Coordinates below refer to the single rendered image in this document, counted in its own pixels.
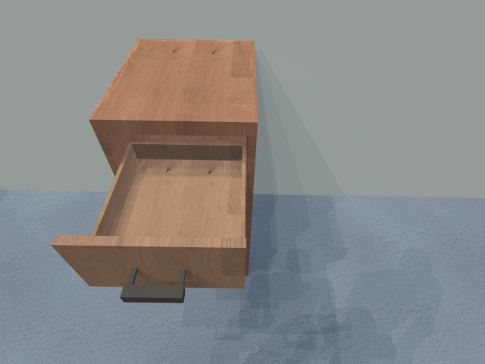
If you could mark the drawer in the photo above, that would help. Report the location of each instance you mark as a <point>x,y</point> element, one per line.
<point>170,206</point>

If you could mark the cabinet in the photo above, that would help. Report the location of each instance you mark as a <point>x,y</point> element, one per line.
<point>183,91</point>

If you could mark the handle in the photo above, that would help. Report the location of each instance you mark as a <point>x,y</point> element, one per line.
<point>143,293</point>

